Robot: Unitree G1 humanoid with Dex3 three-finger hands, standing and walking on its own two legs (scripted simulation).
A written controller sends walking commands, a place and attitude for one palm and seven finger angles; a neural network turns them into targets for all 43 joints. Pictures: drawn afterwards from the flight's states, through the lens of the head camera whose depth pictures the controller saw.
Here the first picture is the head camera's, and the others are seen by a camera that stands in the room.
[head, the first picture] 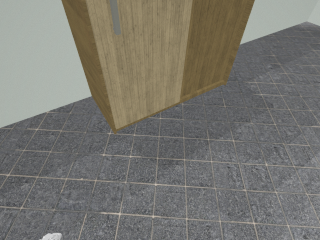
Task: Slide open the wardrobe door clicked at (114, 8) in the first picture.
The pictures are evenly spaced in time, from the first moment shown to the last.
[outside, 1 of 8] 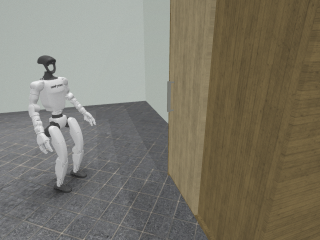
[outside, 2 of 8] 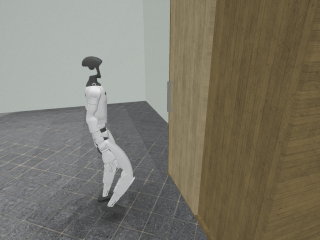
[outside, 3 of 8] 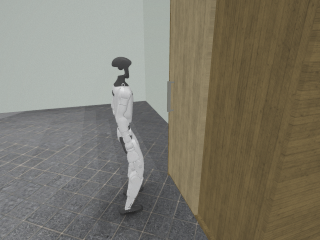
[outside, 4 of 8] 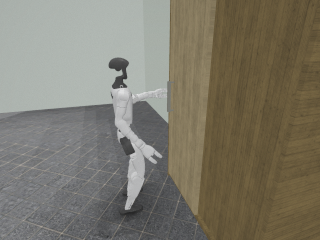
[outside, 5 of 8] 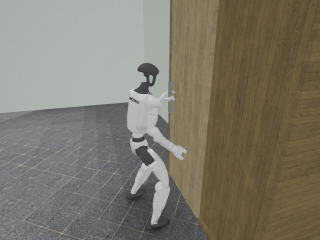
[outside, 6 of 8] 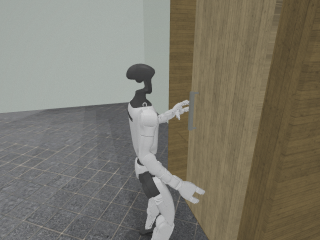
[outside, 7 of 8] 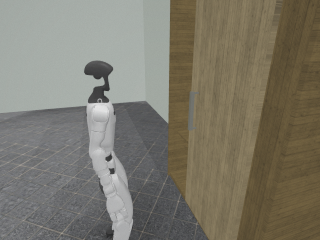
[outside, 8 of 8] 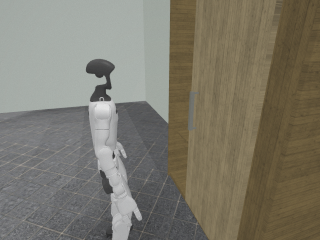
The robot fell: no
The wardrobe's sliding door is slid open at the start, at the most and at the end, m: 0.00 0.44 0.44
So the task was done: yes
